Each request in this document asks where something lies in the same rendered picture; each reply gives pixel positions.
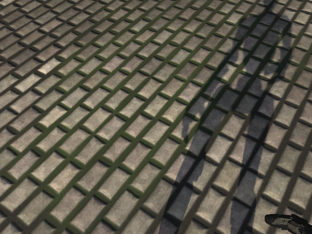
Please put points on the right robot hand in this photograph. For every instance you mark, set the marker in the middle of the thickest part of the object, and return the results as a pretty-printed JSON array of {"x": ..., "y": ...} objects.
[{"x": 293, "y": 223}]

